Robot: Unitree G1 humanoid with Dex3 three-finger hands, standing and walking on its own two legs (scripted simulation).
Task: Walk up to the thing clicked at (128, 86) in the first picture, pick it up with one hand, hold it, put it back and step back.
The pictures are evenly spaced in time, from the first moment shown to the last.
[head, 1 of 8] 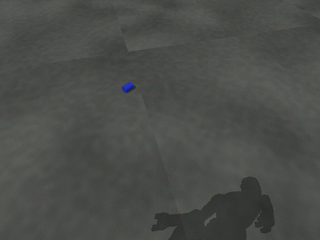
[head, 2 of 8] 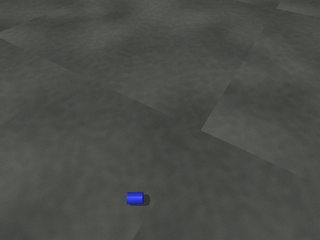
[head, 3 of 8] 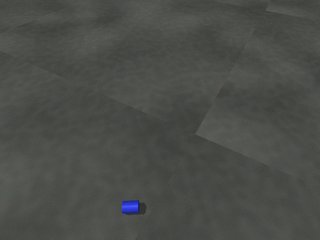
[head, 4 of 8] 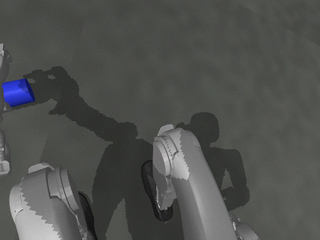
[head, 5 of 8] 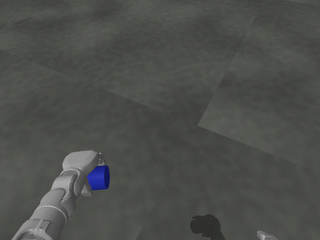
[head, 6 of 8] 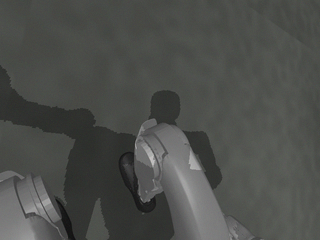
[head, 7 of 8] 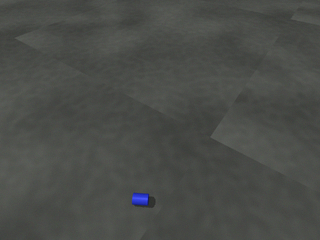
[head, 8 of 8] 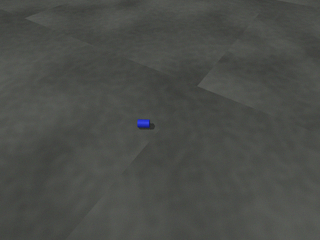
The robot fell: no
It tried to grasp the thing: yes
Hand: left
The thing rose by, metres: 0.68
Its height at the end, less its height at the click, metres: +0.00
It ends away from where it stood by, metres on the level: 0.02
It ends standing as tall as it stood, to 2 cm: yes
